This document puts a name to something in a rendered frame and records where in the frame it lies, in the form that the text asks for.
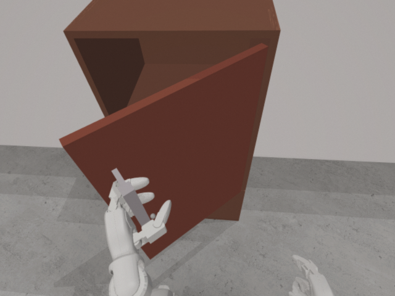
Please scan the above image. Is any cupboard door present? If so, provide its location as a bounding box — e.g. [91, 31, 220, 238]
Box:
[59, 43, 268, 259]

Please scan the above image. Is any handle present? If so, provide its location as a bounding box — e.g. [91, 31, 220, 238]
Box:
[111, 168, 150, 227]

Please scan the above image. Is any robot left shin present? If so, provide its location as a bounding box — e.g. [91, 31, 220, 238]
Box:
[158, 285, 170, 290]

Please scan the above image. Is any robot right hand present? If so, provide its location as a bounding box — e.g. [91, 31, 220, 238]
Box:
[289, 255, 335, 296]

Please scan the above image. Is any robot left hand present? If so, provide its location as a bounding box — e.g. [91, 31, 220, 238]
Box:
[104, 177, 172, 261]

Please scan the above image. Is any left robot forearm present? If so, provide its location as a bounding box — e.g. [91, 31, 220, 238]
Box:
[109, 253, 152, 296]

